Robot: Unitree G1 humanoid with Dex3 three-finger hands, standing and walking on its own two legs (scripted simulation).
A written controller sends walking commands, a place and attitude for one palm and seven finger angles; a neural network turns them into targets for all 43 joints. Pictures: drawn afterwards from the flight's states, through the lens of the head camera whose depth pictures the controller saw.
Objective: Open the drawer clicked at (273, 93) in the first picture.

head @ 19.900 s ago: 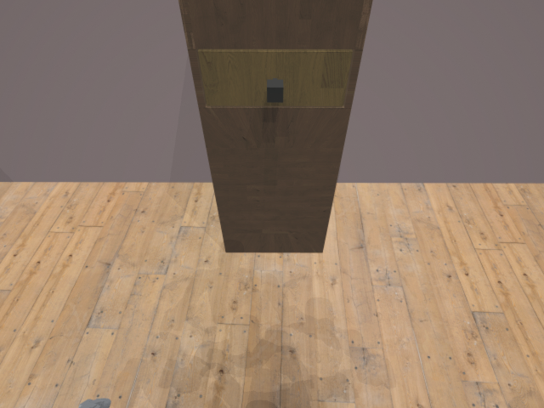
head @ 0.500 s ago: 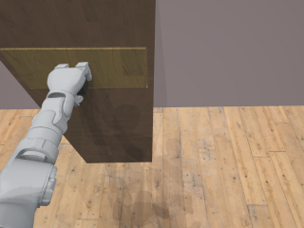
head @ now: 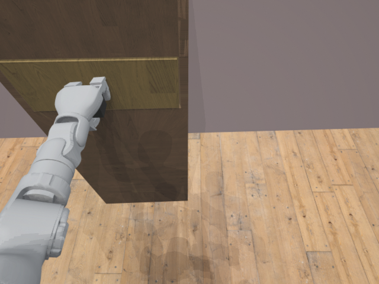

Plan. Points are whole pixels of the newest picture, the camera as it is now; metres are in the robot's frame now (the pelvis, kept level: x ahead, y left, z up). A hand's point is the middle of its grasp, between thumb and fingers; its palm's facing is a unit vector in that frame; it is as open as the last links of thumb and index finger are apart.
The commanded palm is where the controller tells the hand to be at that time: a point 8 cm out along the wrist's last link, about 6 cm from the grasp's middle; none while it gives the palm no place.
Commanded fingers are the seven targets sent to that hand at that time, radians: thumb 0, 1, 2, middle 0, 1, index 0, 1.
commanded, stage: pull the drawer open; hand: left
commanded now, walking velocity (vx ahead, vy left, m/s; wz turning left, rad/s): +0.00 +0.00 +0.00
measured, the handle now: (95, 99) +0.52 +0.20 +0.08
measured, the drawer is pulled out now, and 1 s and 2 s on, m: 0.00 0.13 0.24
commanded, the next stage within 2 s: none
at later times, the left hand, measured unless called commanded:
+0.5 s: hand (84, 141) +0.41 +0.21 +0.06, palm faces -0.02 -0.07 -1.00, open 7.8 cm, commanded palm +0.38 +0.23 +0.12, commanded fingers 0.00 0.90 0.90 -0.40 -1.35 -0.40 -1.35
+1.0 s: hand (77, 165) +0.36 +0.21 +0.06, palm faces -0.02 -0.07 -1.00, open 7.8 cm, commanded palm +0.32 +0.22 +0.12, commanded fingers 0.00 0.90 0.90 -0.40 -1.35 -0.40 -1.35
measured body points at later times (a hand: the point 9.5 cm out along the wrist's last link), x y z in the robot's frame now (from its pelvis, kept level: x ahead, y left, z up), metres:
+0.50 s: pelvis +0.01 +0.00 +0.01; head +0.05 -0.02 +0.46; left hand +0.41 +0.21 +0.11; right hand +0.13 -0.26 -0.12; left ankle +0.00 +0.10 -0.71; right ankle -0.03 -0.11 -0.71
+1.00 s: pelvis +0.00 -0.01 +0.01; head +0.03 -0.04 +0.46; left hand +0.35 +0.21 +0.11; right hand +0.14 -0.26 -0.12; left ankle +0.00 +0.10 -0.71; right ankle -0.03 -0.11 -0.71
